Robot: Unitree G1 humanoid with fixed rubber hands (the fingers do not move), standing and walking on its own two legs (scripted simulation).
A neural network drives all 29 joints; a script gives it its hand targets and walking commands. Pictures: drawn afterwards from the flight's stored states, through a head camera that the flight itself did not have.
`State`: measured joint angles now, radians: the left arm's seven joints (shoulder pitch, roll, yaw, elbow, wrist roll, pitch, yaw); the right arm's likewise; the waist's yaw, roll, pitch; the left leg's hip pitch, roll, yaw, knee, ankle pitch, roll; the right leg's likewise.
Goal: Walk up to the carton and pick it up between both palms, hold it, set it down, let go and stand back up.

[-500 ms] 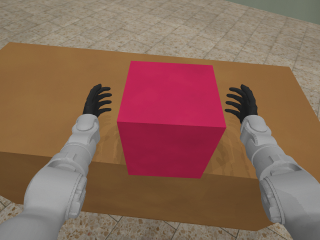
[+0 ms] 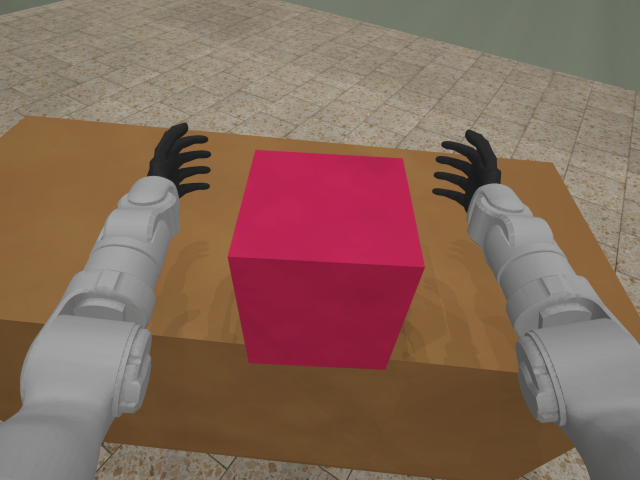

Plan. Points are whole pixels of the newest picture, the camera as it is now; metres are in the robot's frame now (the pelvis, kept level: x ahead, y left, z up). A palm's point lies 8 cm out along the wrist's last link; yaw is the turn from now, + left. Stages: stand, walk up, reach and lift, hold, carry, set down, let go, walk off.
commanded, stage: set down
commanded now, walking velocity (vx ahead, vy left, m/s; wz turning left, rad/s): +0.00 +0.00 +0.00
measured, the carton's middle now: (323, 264) +0.43 +0.03 +0.04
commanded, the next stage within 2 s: none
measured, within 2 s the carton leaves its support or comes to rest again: neither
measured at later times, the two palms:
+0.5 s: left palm (152, 204) +0.40 +0.24 +0.16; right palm (500, 219) +0.41 -0.18 +0.16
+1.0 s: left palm (142, 283) +0.33 +0.24 +0.10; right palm (499, 297) +0.34 -0.19 +0.10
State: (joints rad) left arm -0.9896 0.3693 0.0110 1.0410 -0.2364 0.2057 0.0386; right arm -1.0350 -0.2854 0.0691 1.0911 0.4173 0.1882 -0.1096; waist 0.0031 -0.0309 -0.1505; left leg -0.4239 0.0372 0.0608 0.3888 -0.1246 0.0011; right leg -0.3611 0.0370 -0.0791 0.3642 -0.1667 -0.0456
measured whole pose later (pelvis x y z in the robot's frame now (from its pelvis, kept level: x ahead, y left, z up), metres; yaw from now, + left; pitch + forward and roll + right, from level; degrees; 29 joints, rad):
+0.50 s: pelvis +0.00 +0.00 +0.00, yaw -1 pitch +2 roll +0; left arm -0.75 0.37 0.10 0.64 -0.18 0.46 0.02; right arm -0.80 -0.31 0.05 0.78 0.44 0.32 -0.09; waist 0.00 -0.04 -0.06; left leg -0.24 0.04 0.08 0.34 -0.13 0.00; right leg -0.18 0.04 -0.06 0.32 -0.16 -0.04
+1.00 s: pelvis +0.01 +0.01 +0.01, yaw -1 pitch -1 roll +0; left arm -0.25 0.27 0.14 0.19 -0.16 0.38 0.00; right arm -0.28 -0.22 -0.01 0.31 0.31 0.22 -0.10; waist 0.02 -0.04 -0.02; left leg -0.17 0.02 0.09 0.32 -0.14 0.01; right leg -0.12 0.03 -0.05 0.31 -0.18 -0.03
